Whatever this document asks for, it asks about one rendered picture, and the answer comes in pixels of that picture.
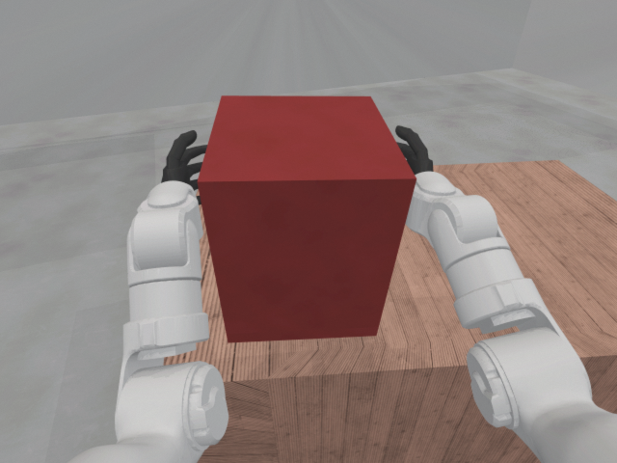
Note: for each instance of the robot right upper arm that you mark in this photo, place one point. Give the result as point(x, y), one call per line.
point(531, 382)

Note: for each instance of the left robot forearm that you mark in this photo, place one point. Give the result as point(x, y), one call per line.
point(164, 273)

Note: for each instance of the carton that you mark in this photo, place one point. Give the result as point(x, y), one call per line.
point(305, 200)

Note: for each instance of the pedestal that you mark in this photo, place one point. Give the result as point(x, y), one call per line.
point(404, 396)

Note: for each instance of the robot left upper arm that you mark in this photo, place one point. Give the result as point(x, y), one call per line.
point(166, 414)

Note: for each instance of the right robot forearm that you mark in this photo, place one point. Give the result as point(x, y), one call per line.
point(490, 290)

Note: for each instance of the right robot hand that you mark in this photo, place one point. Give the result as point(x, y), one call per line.
point(415, 153)

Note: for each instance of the left robot hand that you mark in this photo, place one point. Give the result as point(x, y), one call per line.
point(178, 158)

